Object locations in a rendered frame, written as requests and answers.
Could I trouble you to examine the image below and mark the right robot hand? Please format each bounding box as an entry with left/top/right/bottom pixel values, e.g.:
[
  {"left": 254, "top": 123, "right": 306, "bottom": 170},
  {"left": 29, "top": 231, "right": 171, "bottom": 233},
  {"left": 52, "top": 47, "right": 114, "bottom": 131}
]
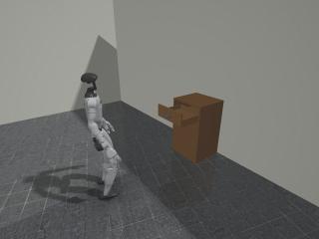
[{"left": 106, "top": 147, "right": 122, "bottom": 165}]

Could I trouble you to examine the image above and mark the right robot forearm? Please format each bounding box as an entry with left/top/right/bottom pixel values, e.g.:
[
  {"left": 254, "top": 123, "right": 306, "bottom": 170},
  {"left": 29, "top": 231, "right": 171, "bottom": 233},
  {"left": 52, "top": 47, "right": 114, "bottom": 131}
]
[{"left": 90, "top": 123, "right": 111, "bottom": 150}]

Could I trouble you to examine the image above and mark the cabinet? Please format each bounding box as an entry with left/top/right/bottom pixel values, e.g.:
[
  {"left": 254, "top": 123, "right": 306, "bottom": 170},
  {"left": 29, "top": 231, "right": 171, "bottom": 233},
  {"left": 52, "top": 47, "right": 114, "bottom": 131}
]
[{"left": 172, "top": 93, "right": 224, "bottom": 164}]

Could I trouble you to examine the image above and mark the drawer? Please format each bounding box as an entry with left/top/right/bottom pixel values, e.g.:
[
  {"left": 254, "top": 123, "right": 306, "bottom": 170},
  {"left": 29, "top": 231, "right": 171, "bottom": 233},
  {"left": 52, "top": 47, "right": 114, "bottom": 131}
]
[{"left": 158, "top": 104, "right": 199, "bottom": 127}]

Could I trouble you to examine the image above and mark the right robot upper arm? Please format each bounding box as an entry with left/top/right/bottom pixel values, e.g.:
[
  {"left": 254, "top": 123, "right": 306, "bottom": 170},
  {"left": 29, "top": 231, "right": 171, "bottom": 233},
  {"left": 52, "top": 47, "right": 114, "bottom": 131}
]
[{"left": 87, "top": 99, "right": 98, "bottom": 130}]

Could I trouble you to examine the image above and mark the left robot hand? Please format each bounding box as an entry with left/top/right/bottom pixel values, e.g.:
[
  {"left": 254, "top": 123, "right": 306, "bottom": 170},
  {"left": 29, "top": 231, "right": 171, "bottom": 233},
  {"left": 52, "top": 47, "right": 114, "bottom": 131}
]
[{"left": 102, "top": 121, "right": 115, "bottom": 133}]

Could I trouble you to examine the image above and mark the left robot thigh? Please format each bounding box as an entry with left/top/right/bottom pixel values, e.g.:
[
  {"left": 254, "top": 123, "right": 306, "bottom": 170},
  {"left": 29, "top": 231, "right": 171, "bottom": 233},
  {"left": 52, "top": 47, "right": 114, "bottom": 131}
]
[{"left": 103, "top": 129, "right": 114, "bottom": 161}]

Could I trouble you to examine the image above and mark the left robot foot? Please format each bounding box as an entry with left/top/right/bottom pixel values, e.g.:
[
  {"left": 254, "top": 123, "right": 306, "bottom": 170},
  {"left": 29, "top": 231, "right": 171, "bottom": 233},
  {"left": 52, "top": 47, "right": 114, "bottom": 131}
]
[{"left": 98, "top": 178, "right": 116, "bottom": 185}]

